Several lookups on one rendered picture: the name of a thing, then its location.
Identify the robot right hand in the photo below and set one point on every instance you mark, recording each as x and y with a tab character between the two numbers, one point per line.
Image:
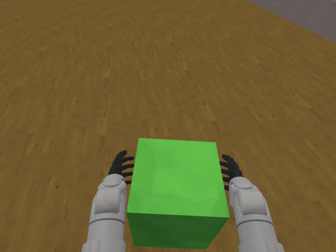
233	171

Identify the robot left hand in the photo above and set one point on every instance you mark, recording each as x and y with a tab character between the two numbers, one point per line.
117	166

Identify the robot right forearm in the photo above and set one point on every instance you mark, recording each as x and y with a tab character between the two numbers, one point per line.
252	216

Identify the robot left forearm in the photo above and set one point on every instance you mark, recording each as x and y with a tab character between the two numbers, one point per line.
107	217

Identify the carton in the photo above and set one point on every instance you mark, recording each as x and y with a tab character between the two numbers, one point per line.
177	197

